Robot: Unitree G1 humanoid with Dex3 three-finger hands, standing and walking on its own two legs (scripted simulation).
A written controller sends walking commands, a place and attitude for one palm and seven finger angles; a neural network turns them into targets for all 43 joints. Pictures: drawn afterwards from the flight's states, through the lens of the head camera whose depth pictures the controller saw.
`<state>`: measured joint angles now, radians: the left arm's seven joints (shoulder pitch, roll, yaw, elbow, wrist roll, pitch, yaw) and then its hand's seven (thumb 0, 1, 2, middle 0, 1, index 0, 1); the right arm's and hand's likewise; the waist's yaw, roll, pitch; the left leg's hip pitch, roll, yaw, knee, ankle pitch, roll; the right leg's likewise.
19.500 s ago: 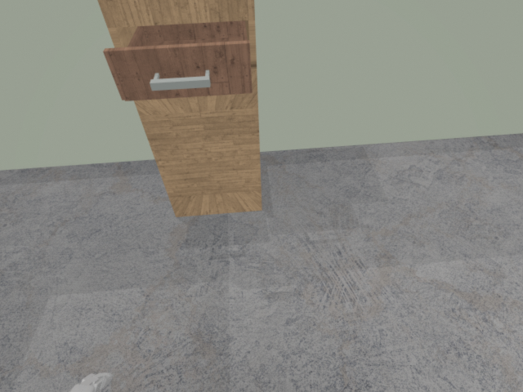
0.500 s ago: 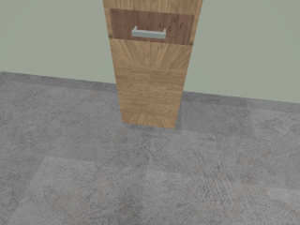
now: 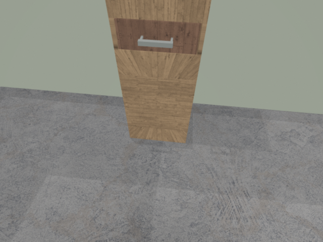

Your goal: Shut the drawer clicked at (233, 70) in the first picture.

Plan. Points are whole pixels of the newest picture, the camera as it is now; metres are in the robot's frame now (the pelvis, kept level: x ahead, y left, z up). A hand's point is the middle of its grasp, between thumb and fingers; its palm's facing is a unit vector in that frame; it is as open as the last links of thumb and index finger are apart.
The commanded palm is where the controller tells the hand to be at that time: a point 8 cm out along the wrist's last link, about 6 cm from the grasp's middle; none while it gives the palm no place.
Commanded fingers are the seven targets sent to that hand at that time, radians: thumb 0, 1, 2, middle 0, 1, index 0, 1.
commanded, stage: let the arm hang, fingers relaxed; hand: left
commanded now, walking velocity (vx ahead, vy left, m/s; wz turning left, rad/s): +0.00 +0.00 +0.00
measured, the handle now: (156, 41) +0.92 +0.07 +0.05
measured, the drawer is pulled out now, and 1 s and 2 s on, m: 0.00 0.00 0.00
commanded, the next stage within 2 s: look to check the result in 0.06 s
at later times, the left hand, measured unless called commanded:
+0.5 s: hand out of the picture -0.01 +0.15 -0.18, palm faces +0.04 -0.98 -0.19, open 7.4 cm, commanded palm none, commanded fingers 0.00 0.90 0.90 -0.20 -0.30 -0.20 -0.30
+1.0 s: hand out of the picture +0.05 +0.16 -0.17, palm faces +0.03 -0.97 -0.22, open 7.4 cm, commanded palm none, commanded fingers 0.00 0.90 0.90 -0.20 -0.30 -0.20 -0.30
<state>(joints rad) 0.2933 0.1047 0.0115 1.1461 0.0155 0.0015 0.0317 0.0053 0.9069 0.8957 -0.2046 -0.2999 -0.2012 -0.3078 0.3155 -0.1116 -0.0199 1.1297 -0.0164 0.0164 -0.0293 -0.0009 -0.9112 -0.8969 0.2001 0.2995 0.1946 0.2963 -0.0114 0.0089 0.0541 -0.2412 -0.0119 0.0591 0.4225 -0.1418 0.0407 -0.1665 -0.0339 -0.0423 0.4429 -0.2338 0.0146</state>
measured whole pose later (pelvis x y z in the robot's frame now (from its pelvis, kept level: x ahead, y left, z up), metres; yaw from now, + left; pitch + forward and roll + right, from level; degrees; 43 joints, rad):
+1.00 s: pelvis +0.03 -0.02 +0.00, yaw +0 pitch -2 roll +0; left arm 0.21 0.17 0.03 1.15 0.01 -0.01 0.02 0.01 0.91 0.90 -0.20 -0.30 -0.20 -0.30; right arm 0.22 -0.18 -0.02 1.14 -0.01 0.00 -0.03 0.00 -0.91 -0.90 0.20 0.30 0.19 0.30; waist -0.01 0.02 0.08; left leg -0.19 0.01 0.04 0.39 -0.17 0.00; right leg -0.11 0.00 -0.06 0.39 -0.25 -0.02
